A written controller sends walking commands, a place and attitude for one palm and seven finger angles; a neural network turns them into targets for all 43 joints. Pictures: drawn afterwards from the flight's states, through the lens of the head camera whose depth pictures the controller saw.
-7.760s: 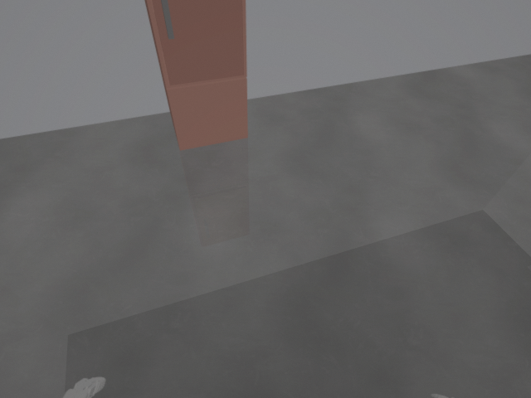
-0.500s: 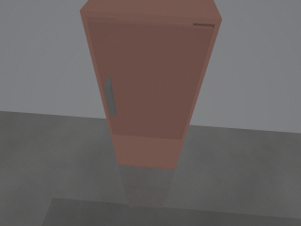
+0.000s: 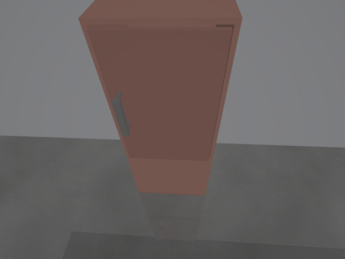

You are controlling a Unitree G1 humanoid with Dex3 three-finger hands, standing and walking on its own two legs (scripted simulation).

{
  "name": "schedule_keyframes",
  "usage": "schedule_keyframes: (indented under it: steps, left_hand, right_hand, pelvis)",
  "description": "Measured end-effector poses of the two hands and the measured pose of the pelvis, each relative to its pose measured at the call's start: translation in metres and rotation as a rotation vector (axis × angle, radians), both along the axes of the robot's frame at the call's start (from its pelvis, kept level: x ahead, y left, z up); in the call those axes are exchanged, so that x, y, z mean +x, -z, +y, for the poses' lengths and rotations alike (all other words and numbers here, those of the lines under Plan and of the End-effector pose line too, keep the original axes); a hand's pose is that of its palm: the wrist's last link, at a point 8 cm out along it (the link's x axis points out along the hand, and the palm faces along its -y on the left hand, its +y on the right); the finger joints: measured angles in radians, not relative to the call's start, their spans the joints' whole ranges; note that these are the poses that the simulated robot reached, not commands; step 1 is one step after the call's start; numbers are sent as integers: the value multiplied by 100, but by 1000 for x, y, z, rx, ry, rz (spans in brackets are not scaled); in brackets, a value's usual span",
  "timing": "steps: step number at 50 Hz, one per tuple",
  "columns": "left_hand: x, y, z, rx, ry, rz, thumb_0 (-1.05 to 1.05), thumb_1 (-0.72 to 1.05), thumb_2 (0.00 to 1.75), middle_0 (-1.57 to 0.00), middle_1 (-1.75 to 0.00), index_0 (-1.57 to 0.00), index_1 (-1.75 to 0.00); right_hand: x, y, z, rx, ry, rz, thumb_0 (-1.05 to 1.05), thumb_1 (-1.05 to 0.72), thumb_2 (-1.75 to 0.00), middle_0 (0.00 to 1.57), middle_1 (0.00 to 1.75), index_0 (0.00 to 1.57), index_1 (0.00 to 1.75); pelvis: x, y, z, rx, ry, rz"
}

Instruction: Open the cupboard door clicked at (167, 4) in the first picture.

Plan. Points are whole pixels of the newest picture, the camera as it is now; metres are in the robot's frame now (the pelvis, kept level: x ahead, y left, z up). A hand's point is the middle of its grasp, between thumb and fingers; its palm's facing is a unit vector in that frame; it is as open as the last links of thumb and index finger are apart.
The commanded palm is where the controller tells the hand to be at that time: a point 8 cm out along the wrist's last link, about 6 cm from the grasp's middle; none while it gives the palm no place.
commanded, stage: raise the hand with hooked fingers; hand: left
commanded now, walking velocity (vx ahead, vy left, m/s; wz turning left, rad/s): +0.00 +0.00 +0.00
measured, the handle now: (122, 114) +0.56 +0.21 -0.03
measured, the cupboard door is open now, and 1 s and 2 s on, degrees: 0 0 0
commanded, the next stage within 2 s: none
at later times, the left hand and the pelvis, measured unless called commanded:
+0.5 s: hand out of the picture +0.14 +0.19 -0.07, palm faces -0.01 -1.00 +0.02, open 8.6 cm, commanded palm +0.12 +0.26 -0.05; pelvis -0.05 -0.01 -0.08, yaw +1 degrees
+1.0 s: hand (65, 240) +0.17 +0.26 -0.04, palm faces +0.06 -1.00 -0.07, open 11.6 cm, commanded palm +0.14 +0.30 -0.04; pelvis -0.07 +0.03 -0.09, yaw +2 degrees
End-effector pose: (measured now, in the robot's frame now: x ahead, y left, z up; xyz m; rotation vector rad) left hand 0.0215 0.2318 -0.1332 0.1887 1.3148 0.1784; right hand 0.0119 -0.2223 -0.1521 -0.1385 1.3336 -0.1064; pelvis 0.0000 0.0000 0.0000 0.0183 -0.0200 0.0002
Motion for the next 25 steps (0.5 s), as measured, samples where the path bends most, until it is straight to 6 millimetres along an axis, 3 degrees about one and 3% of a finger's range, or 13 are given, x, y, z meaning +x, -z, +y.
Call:
schedule_keyframes:
  steps: [5, 6, 9, 13, 16, 19, 22, 25]
  left_hand:
    - [-2, 3, -7, -5, -3, 1, 0, 91, 90, -20, -30, -20, -30]
    - [6, -2, -7, -16, -56, -55, 1, 91, 90, -20, -30, -20, -30]
    - [59, -49, -3, 11, -111, -462, 2, 90, 89, -20, -30, -20, -30]
    - [125, -116, -1, 0, -74, -927, 2, 85, 87, -20, -33, -20, -33]
    - [150, -137, 2, -43, 18, -1184, 1, 80, 85, -20, -36, -21, -36]
    - [146, -126, 3, -106, 138, -1318, 0, 74, 83, -21, -40, -21, -40]
    - [124, -94, 6, -173, 217, -1293, 0, 68, 80, -21, -44, -21, -44]
    - [95, -63, 16, -216, 170, -1220, 1, 61, 77, -22, -48, -22, -49]
  right_hand:
    - [4, -3, -11, -15, -2, -3, 0, -91, -90, 20, 30, 20, 30]
    - [8, -6, -14, -23, 3, -34, 0, -91, -90, 20, 30, 20, 30]
    - [33, -18, -24, -78, 1, -234, 1, -91, -90, 20, 30, 20, 30]
    - [79, -36, -35, -109, -13, -501, 1, -91, -90, 20, 30, 20, 30]
    - [113, -51, -42, -123, -48, -675, 1, -91, -90, 20, 30, 20, 30]
    - [140, -61, -47, -138, -110, -806, 1, -91, -90, 20, 30, 20, 30]
    - [159, -62, -48, -160, -168, -884, 1, -91, -90, 20, 30, 20, 30]
    - [170, -55, -43, -178, -203, -915, 1, -91, -90, 20, 30, 20, 30]
  pelvis:
    - [-1, 0, -7, -6, -1, 3]
    - [-3, 1, -7, -8, -2, 4]
    - [-6, 2, -8, -5, -6, 7]
    - [-16, 9, -9, -4, -33, 45]
    - [-27, 23, -13, 6, -21, 110]
    - [-36, 43, -16, 11, -12, 165]
    - [-43, 65, -15, 10, -14, 209]
    - [-48, 84, -12, -1, -22, 235]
